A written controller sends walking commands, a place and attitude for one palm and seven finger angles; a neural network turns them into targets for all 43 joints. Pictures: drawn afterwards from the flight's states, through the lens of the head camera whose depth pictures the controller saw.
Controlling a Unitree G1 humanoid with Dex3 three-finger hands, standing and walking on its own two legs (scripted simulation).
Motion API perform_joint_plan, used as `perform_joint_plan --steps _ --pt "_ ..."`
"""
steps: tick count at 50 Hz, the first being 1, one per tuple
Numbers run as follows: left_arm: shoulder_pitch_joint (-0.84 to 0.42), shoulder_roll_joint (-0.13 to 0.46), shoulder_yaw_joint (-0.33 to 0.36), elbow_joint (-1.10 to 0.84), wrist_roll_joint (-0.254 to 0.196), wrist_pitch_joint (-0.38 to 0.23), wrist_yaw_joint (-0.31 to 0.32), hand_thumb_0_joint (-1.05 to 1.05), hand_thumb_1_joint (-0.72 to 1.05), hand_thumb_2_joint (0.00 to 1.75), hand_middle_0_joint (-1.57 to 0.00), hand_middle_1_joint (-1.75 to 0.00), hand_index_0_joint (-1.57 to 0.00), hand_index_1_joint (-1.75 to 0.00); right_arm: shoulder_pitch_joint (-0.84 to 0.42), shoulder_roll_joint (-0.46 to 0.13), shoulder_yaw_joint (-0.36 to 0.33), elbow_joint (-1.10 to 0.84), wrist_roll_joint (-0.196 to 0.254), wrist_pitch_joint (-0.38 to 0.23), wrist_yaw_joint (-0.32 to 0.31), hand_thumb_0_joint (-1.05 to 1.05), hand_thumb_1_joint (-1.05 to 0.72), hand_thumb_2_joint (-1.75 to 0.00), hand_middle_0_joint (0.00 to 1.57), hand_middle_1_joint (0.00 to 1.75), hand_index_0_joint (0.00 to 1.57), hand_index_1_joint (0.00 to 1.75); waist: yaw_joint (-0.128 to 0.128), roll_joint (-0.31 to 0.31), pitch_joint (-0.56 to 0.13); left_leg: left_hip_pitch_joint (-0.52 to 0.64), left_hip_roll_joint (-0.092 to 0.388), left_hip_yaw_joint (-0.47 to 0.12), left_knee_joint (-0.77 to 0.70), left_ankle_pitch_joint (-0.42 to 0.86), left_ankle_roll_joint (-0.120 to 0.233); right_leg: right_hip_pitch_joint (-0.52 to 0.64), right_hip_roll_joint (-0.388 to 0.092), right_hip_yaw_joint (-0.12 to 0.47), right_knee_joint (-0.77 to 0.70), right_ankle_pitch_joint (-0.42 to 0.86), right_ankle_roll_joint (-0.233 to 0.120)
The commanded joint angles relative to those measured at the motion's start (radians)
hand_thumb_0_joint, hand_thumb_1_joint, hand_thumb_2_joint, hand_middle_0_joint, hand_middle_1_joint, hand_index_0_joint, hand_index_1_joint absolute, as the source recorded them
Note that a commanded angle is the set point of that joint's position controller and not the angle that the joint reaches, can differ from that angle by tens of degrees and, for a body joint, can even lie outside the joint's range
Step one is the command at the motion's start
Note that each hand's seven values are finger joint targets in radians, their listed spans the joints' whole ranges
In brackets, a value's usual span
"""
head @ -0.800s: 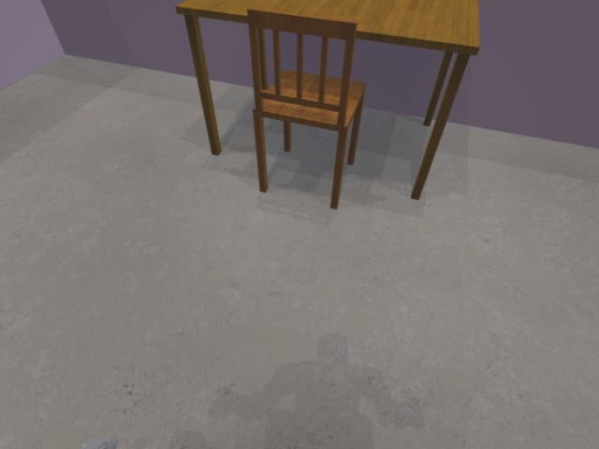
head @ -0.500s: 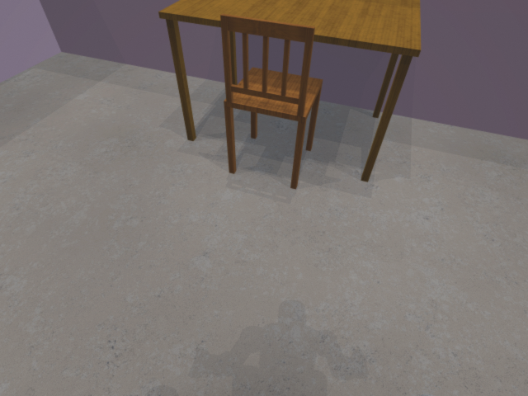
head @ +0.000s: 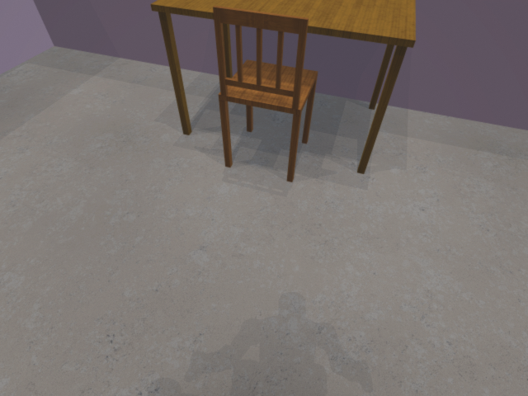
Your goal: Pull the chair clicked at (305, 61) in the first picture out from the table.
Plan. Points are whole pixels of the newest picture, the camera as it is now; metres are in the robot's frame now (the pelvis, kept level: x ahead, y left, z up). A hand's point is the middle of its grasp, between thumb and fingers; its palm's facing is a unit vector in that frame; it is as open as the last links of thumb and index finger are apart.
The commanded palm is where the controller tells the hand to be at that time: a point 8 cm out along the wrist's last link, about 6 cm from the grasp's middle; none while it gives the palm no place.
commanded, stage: stand and wait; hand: left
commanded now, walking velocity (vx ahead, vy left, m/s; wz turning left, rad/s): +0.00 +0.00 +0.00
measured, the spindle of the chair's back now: (259, 57) +1.38 +0.09 -0.11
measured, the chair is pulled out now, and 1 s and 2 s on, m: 0.00 0.00 0.00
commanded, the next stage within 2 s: look at it before walking up in 0.02 s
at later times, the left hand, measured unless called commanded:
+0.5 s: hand out of the picture +0.08 +0.24 -0.16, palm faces -0.04 -0.95 -0.32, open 7.4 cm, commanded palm none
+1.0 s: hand out of the picture +0.04 +0.22 -0.19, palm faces +0.06 -0.98 -0.20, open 7.4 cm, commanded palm none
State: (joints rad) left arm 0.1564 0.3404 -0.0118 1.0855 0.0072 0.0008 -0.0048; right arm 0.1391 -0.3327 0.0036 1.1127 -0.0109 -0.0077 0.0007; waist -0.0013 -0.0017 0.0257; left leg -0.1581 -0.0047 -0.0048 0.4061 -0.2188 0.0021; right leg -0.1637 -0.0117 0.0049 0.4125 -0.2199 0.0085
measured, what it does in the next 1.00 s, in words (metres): stands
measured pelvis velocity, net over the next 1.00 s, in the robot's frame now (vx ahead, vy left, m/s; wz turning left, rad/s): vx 0.04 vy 0.02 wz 0.06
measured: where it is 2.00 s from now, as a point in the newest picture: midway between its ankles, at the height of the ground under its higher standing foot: (251, 345)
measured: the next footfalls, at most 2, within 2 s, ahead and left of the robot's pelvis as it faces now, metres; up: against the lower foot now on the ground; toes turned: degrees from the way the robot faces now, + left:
right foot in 1.48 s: +0.40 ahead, -0.08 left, +0.00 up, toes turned -2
left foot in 1.86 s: +0.50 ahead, +0.19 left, +0.00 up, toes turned +22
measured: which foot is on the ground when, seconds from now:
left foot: down 0.00-1.00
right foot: down 0.00-1.00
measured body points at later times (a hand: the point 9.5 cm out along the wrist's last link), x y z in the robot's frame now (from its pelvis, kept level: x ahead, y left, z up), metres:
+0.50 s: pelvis +0.01 +0.00 +0.00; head +0.01 +0.00 +0.45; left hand +0.08 +0.29 -0.13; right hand +0.08 -0.29 -0.13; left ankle +0.00 +0.12 -0.74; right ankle +0.00 -0.12 -0.74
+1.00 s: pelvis +0.04 +0.02 -0.01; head +0.03 +0.04 +0.44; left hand +0.04 +0.27 -0.17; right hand +0.07 -0.24 -0.15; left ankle +0.02 +0.11 -0.74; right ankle +0.00 -0.12 -0.74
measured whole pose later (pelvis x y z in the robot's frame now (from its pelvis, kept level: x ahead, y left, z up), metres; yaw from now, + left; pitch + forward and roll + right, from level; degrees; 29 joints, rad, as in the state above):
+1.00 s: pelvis +0.04 +0.02 -0.01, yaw +3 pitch +0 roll -2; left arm 0.31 0.24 0.01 1.07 0.02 -0.01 -0.01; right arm 0.28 -0.24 0.00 1.11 -0.02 0.00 0.01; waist 0.00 -0.01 -0.03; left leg -0.24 0.02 0.04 0.60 -0.41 0.02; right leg -0.13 -0.02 -0.05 0.47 -0.33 0.01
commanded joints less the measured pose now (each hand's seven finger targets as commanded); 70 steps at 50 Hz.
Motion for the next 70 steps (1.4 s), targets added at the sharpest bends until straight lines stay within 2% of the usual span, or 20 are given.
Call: perform_joint_plan --steps 1,37,39,42,44,46,48,49,50,51,52,53,54,55,58,63,64,67,68,70 --pt "-0.044 0.199 0.041 -0.067 0.004 -0.024 0.017 0.00 0.90 0.90 -0.20 -0.30 -0.20 -0.30 -0.054 -0.200 -0.038 -0.067 0.003 -0.023 -0.010 0.00 -0.90 -0.90 0.20 0.30 0.20 0.30 0.003 -0.018 -0.041 -0.002 0.113 -0.098 -0.075 0.102 0.030 -0.004 -0.109 0.107 -0.083 0.062 -0.040" --pt "-0.033 0.189 0.040 -0.057 0.004 -0.025 0.018 0.00 0.90 0.90 -0.20 -0.30 -0.20 -0.30 -0.059 -0.195 -0.035 -0.061 0.004 -0.025 -0.014 0.00 -0.90 -0.90 0.20 0.30 0.20 0.30 0.003 0.003 -0.056 0.043 0.125 -0.088 -0.092 0.178 0.024 0.026 -0.106 0.099 -0.088 0.162 -0.034" --pt "0.043 0.072 0.015 -0.027 0.005 -0.006 0.022 0.00 0.90 0.90 -0.20 -0.30 -0.20 -0.30 0.004 -0.074 -0.006 -0.031 -0.002 -0.006 -0.007 0.00 -0.90 -0.90 0.20 0.30 0.20 0.30 0.008 -0.014 -0.058 0.022 0.107 -0.069 -0.067 0.028 0.012 0.027 -0.101 0.083 -0.084 -0.030 -0.015" --pt "0.100 0.091 0.030 -0.026 0.015 0.007 0.009 0.00 0.90 0.90 -0.20 -0.30 -0.20 -0.30 0.036 -0.059 -0.013 -0.041 -0.013 0.007 -0.002 0.00 -0.90 -0.90 0.20 0.30 0.20 0.30 0.023 -0.077 0.070 -0.156 0.053 -0.058 -0.002 -0.278 0.022 -0.023 -0.117 0.150 -0.135 -0.375 -0.048" --pt "0.159 0.118 0.049 -0.030 0.016 0.003 0.008 0.00 0.90 0.90 -0.20 -0.30 -0.20 -0.30 0.048 -0.037 -0.016 -0.063 -0.014 0.006 0.000 0.00 -0.90 -0.90 0.20 0.30 0.20 0.30 0.039 -0.166 0.095 -0.258 0.012 0.013 0.163 -0.259 0.015 0.004 -0.202 0.257 -0.206 -0.490 -0.104" --pt "0.194 0.126 0.065 -0.041 0.015 -0.012 0.012 0.00 0.90 0.90 -0.20 -0.30 -0.20 -0.30 0.054 -0.022 -0.026 -0.090 -0.012 -0.005 0.002 0.00 -0.90 -0.90 0.20 0.30 0.20 0.30 0.037 -0.179 0.092 -0.302 0.037 0.031 0.282 -0.232 0.018 0.026 -0.288 0.319 -0.238 -0.462 -0.165" --pt "0.175 0.104 0.069 -0.050 0.017 -0.025 0.013 0.00 0.90 0.90 -0.20 -0.30 -0.20 -0.30 0.093 0.001 -0.032 -0.094 -0.007 -0.020 0.009 0.00 -0.90 -0.90 0.20 0.30 0.20 0.30 0.006 -0.124 0.088 -0.227 0.059 0.046 0.205 -0.213 0.022 -0.014 -0.287 0.237 -0.171 -0.312 -0.172" --pt "0.151 0.089 0.069 -0.057 0.015 -0.025 0.012 0.00 0.90 0.90 -0.20 -0.30 -0.20 -0.30 0.158 0.018 -0.032 -0.075 -0.006 -0.027 0.010 0.00 -0.90 -0.90 0.20 0.30 0.20 0.30 -0.025 -0.084 0.072 -0.098 0.048 0.063 0.104 -0.161 0.026 -0.081 -0.248 0.152 -0.100 -0.266 -0.145" --pt "0.131 0.055 0.065 -0.065 0.012 -0.022 0.007 0.00 0.90 0.90 -0.20 -0.30 -0.20 -0.30 0.242 0.008 -0.036 -0.044 -0.005 -0.032 0.006 0.00 -0.90 -0.90 0.20 0.30 0.20 0.30 -0.056 0.002 0.069 0.038 0.058 0.012 0.021 -0.159 0.040 -0.184 -0.160 0.051 0.016 -0.261 -0.101" --pt "0.120 -0.010 0.055 -0.086 0.007 -0.018 0.000 0.00 0.90 0.90 -0.20 -0.30 -0.20 -0.30 0.350 -0.060 -0.057 -0.014 -0.016 -0.036 -0.005 0.00 -0.90 -0.90 0.20 0.30 0.20 0.30 -0.091 0.201 0.082 0.132 0.218 -0.247 -0.108 -0.258 0.108 -0.346 -0.037 -0.076 0.272 -0.250 -0.040" --pt "0.040 -0.043 0.047 -0.127 0.016 -0.026 0.004 0.00 0.90 0.90 -0.20 -0.30 -0.20 -0.30 0.459 -0.098 -0.072 0.013 -0.019 -0.041 -0.012 0.00 -0.90 -0.90 0.20 0.30 0.20 0.30 -0.126 0.322 0.114 0.179 0.361 -0.510 -0.247 -0.247 0.187 -0.513 0.022 -0.114 0.527 -0.365 -0.018" --pt "0.004 -0.028 0.053 -0.141 0.021 -0.035 0.008 0.00 0.90 0.90 -0.20 -0.30 -0.20 -0.30 0.465 -0.062 -0.061 0.017 -0.013 -0.042 -0.023 0.00 -0.90 -0.90 0.20 0.30 0.20 0.30 -0.109 0.198 0.155 0.174 0.392 -0.533 -0.244 -0.150 0.233 -0.588 -0.038 -0.022 0.657 -0.318 -0.030" --pt "-0.001 -0.040 0.056 -0.132 0.019 -0.043 0.001 0.00 0.90 0.90 -0.20 -0.30 -0.20 -0.30 0.428 -0.027 -0.054 0.004 -0.007 -0.049 -0.026 0.00 -0.90 -0.90 0.20 0.30 0.20 0.30 -0.087 0.094 0.161 0.164 0.376 -0.475 -0.226 -0.058 0.248 -0.607 -0.077 -0.002 0.702 -0.250 -0.030" --pt "0.009 -0.044 0.056 -0.119 0.019 -0.048 -0.007 0.00 0.90 0.90 -0.20 -0.30 -0.20 -0.30 0.396 0.004 -0.048 -0.004 -0.004 -0.061 -0.028 0.00 -0.90 -0.90 0.20 0.30 0.20 0.30 -0.065 0.045 0.149 0.154 0.357 -0.413 -0.223 0.033 0.243 -0.590 -0.100 -0.001 0.702 -0.199 -0.020" --pt "0.065 -0.091 0.053 -0.093 0.018 -0.038 -0.014 0.00 0.90 0.90 -0.20 -0.30 -0.20 -0.30 0.386 0.042 -0.042 0.008 0.000 -0.083 -0.036 0.00 -0.90 -0.90 0.20 0.30 0.20 0.30 -0.027 0.101 0.079 0.166 0.266 -0.216 -0.206 0.248 0.207 -0.523 -0.110 -0.035 0.668 -0.094 0.006" --pt "-0.036 -0.125 0.056 -0.131 0.013 -0.033 -0.020 0.00 0.90 0.90 -0.20 -0.30 -0.20 -0.30 0.438 0.081 -0.044 0.045 0.001 -0.090 -0.043 0.00 -0.90 -0.90 0.20 0.30 0.20 0.30 -0.036 0.101 0.121 0.171 0.227 -0.120 -0.227 0.326 0.181 -0.539 -0.109 -0.086 0.486 0.011 0.019" --pt "-0.073 -0.132 0.055 -0.140 0.012 -0.037 -0.020 0.00 0.90 0.90 -0.20 -0.30 -0.20 -0.30 0.457 0.088 -0.044 0.051 -0.002 -0.088 -0.044 0.00 -0.90 -0.90 0.20 0.30 0.20 0.30 -0.052 0.104 0.122 0.176 0.216 -0.108 -0.220 0.352 0.174 -0.512 -0.097 -0.103 0.418 0.019 0.014" --pt "-0.134 -0.136 0.057 -0.160 0.007 -0.042 -0.021 0.00 0.90 0.90 -0.20 -0.30 -0.20 -0.30 0.470 0.085 -0.048 0.068 -0.007 -0.085 -0.044 0.00 -0.90 -0.90 0.20 0.30 0.20 0.30 -0.062 0.126 0.141 0.155 0.221 -0.081 -0.208 0.441 0.163 -0.422 -0.070 -0.127 0.293 0.054 -0.007" --pt "-0.133 -0.131 0.060 -0.161 0.007 -0.044 -0.020 0.00 0.90 0.90 -0.20 -0.30 -0.20 -0.30 0.469 0.077 -0.050 0.071 -0.009 -0.083 -0.043 0.00 -0.90 -0.90 0.20 0.30 0.20 0.30 -0.056 0.117 0.131 0.155 0.228 -0.077 -0.193 0.480 0.162 -0.375 -0.056 -0.131 0.267 0.042 -0.020" --pt "-0.046 -0.110 0.068 -0.143 0.010 -0.048 -0.015 0.00 0.90 0.90 -0.20 -0.30 -0.20 -0.30 0.438 0.056 -0.057 0.069 -0.009 -0.079 -0.043 0.00 -0.90 -0.90 0.20 0.30 0.20 0.30 -0.006 0.113 0.093 0.150 0.234 -0.063 -0.076 0.673 0.152 -0.234 -0.017 -0.148 0.233 0.006 -0.047"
